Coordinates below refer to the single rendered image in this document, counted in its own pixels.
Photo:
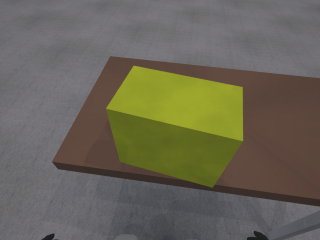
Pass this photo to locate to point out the table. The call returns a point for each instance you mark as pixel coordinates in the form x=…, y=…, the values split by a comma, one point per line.
x=279, y=158

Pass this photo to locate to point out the carton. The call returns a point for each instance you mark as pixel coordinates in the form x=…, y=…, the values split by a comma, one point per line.
x=181, y=126

